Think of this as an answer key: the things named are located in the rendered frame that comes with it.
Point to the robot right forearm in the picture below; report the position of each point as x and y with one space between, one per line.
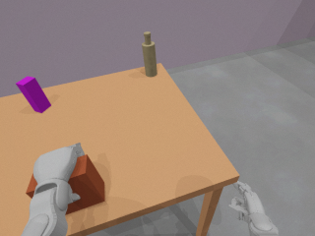
261 225

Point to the table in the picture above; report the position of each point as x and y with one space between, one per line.
143 137

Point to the robot left forearm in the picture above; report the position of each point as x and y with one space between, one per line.
48 208

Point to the robot left hand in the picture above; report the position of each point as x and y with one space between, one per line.
58 164

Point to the sponge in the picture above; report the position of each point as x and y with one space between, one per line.
84 181

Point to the robot right hand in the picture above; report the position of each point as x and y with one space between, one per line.
241 209

